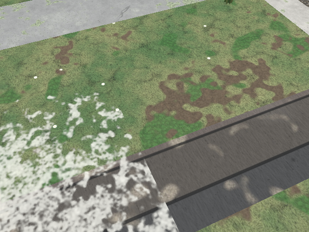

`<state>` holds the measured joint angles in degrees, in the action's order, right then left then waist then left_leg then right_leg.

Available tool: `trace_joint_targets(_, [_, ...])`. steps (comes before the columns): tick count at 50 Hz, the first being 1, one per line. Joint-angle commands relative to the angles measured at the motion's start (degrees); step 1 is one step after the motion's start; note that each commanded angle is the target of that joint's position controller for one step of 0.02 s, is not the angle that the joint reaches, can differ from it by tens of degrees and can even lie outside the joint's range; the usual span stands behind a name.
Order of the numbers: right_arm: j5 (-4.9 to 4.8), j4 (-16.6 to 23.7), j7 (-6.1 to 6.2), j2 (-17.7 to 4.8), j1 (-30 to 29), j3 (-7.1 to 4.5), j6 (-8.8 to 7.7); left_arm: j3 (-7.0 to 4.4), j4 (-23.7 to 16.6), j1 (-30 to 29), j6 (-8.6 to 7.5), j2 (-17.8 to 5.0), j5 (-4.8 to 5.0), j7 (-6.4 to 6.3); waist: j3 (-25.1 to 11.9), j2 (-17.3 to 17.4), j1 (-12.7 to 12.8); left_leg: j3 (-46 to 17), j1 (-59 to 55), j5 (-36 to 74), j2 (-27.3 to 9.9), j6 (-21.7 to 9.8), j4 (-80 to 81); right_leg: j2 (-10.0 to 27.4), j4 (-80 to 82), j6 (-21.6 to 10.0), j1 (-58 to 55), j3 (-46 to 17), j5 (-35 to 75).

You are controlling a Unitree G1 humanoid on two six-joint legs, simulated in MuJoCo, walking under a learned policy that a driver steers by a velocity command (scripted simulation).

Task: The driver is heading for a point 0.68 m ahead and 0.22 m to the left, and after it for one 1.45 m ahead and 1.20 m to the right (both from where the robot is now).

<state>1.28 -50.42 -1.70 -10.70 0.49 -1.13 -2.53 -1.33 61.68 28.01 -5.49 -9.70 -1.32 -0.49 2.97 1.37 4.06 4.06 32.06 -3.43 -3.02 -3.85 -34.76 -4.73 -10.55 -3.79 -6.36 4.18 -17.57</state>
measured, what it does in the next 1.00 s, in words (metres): walks ahead, turning left: left foot, then right foot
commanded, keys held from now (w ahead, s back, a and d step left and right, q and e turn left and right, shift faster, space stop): w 0.38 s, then w+q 0.62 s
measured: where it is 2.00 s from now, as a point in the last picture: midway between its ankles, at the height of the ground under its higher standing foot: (149, 180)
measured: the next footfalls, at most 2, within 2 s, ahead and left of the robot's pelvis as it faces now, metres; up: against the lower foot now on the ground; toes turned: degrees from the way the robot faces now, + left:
left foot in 0.06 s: +0.21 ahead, +0.10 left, +0.00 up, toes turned +4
right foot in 0.62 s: +0.51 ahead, -0.08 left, +0.00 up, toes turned +2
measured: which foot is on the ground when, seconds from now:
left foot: up 0.00-0.04, down 0.06-0.64, up 0.66-1.00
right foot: down 0.00-0.06, up 0.08-0.60, down 0.62-1.00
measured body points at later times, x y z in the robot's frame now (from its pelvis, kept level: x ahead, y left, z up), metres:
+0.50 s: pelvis +0.26 +0.03 +0.01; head +0.28 +0.03 +0.46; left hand +0.43 +0.25 -0.12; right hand +0.17 -0.20 -0.14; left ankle +0.17 +0.09 -0.74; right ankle +0.43 -0.11 -0.69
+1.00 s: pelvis +0.51 +0.01 +0.01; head +0.54 +0.01 +0.46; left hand +0.41 +0.24 -0.13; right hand +0.72 -0.18 -0.12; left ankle +0.61 +0.18 -0.68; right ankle +0.47 -0.08 -0.74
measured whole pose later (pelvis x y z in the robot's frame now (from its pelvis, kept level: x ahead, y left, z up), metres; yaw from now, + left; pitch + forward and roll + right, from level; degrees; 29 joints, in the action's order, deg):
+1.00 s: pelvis +0.51 +0.01 +0.01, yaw +17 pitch +0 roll -1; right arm 1.8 -49.6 -3.2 -13.1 6.0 -3.8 -0.2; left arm -2.9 57.2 23.6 -6.2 -11.1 -1.2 -0.7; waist 2.4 2.1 1.8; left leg 2.0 37.7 -2.1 -5.3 -3.8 -49.0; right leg -0.7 -14.5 -2.2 0.2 15.0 -14.7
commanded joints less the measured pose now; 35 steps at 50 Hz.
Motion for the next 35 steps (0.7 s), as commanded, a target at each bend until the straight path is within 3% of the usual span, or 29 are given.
trace_joint_targets(1, [-0.04, 2.80, 0.58, -5.11, 0.75, -1.51, -1.47, -1.72, -0.75, 1.59, -0.10, -9.10, -0.38, -0.77, 1.65, -5.43, -4.16, 1.18, -4.39, -5.93, 2.79, -2.58, 3.83, 17.85, -7.05, -6.37, -0.49, -5.96, 47.27])
trace_joint_targets(2, [0.06, 0.51, 1.00, -5.85, 7.57, -2.11, -1.90, -1.82, -0.69, 0.79, 0.07, -9.48, -0.28, -0.71, -1.81, -5.04, -6.98, 2.12, -12.76, -5.99, 4.82, -3.75, 6.42, 16.72, -14.94, -5.58, 0.37, -4.87, 52.73])
trace_joint_targets(3, [0.72, -2.91, 1.59, -7.71, 17.66, -3.08, -2.50, -1.61, -1.05, 0.10, 0.14, -9.05, 0.03, -0.56, -7.30, -3.25, -10.86, 0.76, -26.33, -4.07, 3.91, -5.52, 8.34, 14.26, -26.46, -4.40, 6.28, -2.90, 48.51])
trace_joint_targets(4, [2.26, -4.49, 2.30, -13.02, 27.28, -4.53, -2.90, -0.71, -3.26, 0.94, -0.04, -6.14, 1.37, -0.15, -15.09, 3.47, -13.02, -16.13, -43.30, -9.27, -10.24, -9.79, 9.27, 10.13, -45.05, -2.57, 21.70, -0.12, 28.16])
trace_joint_targets(5, [1.79, -4.75, 1.74, -16.15, 28.38, -5.37, -2.31, -0.60, -3.06, 6.46, 0.11, -3.51, 2.45, 0.18, -20.23, 12.50, -10.52, -41.12, -51.90, -9.32, -22.55, -16.95, 16.61, 0.02, -62.69, -1.15, 37.88, -0.73, -13.84])
trace_joint_targets(6, [-0.30, -4.32, 1.36, -13.10, 23.18, -4.84, -1.72, -1.95, -3.35, 1.00, 0.45, -8.10, 0.91, 0.01, -13.76, 3.64, -9.10, -38.17, -45.82, -13.71, -19.01, -14.83, 18.66, 3.82, -65.51, -2.09, 42.57, -7.17, -9.73])
trace_joint_targets(7, [-0.73, -3.35, 1.17, -9.74, 17.41, -3.90, -1.84, -1.97, -5.00, -3.74, 0.15, -7.51, 0.64, 0.34, -6.21, 1.92, -7.22, -29.75, -37.13, -12.10, -17.07, -12.90, 20.54, 6.17, -63.32, -2.19, 43.40, -6.94, -3.98])
trace_joint_targets(8, [-0.51, -3.10, 0.98, -7.00, 14.57, -3.17, -2.25, -1.91, -5.28, -5.85, 0.09, -6.46, 0.50, 0.52, -3.04, 0.14, -5.63, -24.25, -30.95, -7.47, -14.29, -10.90, 22.69, 8.04, -60.01, -2.06, 41.22, -6.72, -0.46])
trace_joint_targets(10, [-0.64, -4.54, 1.37, -3.81, 14.63, -2.13, -2.91, -1.80, -4.75, -4.66, 1.51, -4.56, -0.78, 1.13, -1.40, 1.54, -2.71, -16.73, -24.19, -1.22, -10.19, -8.20, 24.89, 9.69, -55.64, -0.82, 36.08, -6.19, 1.59])
trace_joint_targets(13, [-0.88, -6.73, 1.69, -5.49, 19.25, -2.26, -3.94, -1.92, -5.69, -6.83, 2.91, -3.78, -1.00, 1.86, -0.65, 1.54, -1.81, -12.56, -23.07, 4.90, -8.83, -8.41, 26.49, 10.01, -52.42, 0.63, 37.14, -4.54, 4.10])
trace_joint_targets(16, [-0.79, -7.67, 1.75, -6.24, 22.48, -2.18, -3.89, -1.95, -8.43, -14.77, 3.48, -4.52, -0.79, 2.09, 1.74, 1.56, -3.08, -10.51, -24.36, 5.06, -7.88, -8.16, 28.59, 11.22, -46.39, 1.94, 42.99, -3.30, 10.11])
trace_joint_targets(19, [-0.74, -8.36, 1.78, -5.80, 25.41, -1.78, -3.73, -1.57, -10.79, -21.77, 3.33, -4.33, -0.23, 2.19, 2.77, 1.56, -4.68, -8.53, -26.49, 8.58, -6.88, -7.39, 28.77, 10.86, -37.57, 2.66, 44.38, -2.02, 14.97])
trace_joint_targets(25, [-0.26, -9.97, 2.41, -6.61, 31.21, -1.77, -3.18, -1.06, -14.64, -31.73, 2.64, -4.67, 0.14, 1.93, 3.41, 2.21, -7.74, -11.24, -34.55, 15.85, -8.01, -8.56, 24.39, 8.20, -26.12, 2.74, 44.09, -1.19, 16.01])
trace_joint_targets(28, [0.24, -9.69, 2.86, -7.93, 29.88, -2.32, -2.84, -1.34, -15.90, -31.65, 1.65, -6.01, 0.43, 1.73, 2.93, 2.89, -6.42, -13.14, -36.88, 21.42, -9.22, -8.15, 20.14, 7.00, -22.30, 1.53, 40.15, -1.83, 11.00])
trace_joint_targets(30, [0.10, -9.01, 2.71, -8.98, 27.00, -2.78, -2.76, -2.20, -13.59, -22.58, 0.70, -7.61, 0.49, 1.09, -0.97, 2.83, -2.14, -12.12, -34.24, 30.63, -7.42, -6.23, 10.93, 4.09, -17.53, -0.06, 26.33, -0.77, 8.25])
trace_joint_targets(31, [-0.40, -8.52, 2.39, -8.47, 25.86, -2.72, -2.80, -3.12, -10.80, -13.10, -0.07, -9.58, -0.21, 0.44, -6.49, 0.32, 1.78, -9.81, -29.13, 27.90, -4.26, -4.95, -0.16, 5.24, -14.85, -1.58, 12.84, -1.86, 10.84])
trace_joint_targets(32, [-1.14, -6.00, 2.19, -5.88, 25.31, -2.08, -3.01, -4.47, -9.93, -3.15, -0.58, -14.73, -1.85, -0.43, -15.22, -5.56, 4.76, -7.28, -18.14, 9.54, -0.26, -3.82, -16.95, 19.05, -13.89, -4.30, -2.06, -15.90, 4.60])
trace_joint_targets(33, [-3.24, -4.89, 2.43, -0.53, 31.91, -1.39, -2.52, -5.51, -10.49, -3.37, 0.10, -19.10, -2.15, -0.07, -21.22, -18.14, 0.99, -3.32, 0.14, -27.46, 8.36, -2.07, -33.53, 32.39, -7.27, -10.46, -13.19, -39.39, 1.68])
trace_joint_targets(34, [-1.41, -5.76, 2.74, -6.56, 29.02, -2.79, -1.70, -4.56, -11.65, -8.26, 1.00, -13.73, -0.87, 0.15, -15.72, -8.07, -0.40, -7.67, 3.66, -24.40, 3.98, -2.92, -38.10, 29.59, -5.06, -9.14, -6.26, -38.81, -4.08])
trace_joint_targets(35, [-0.99, -5.05, 2.24, -6.53, 25.08, -3.19, -1.53, -3.36, -12.39, -13.27, 0.90, -9.48, -0.39, 0.26, -7.86, -4.23, -1.97, -7.98, 3.90, -18.77, 1.72, -2.86, -37.01, 27.16, -3.70, -7.45, 2.18, -29.51, -3.63])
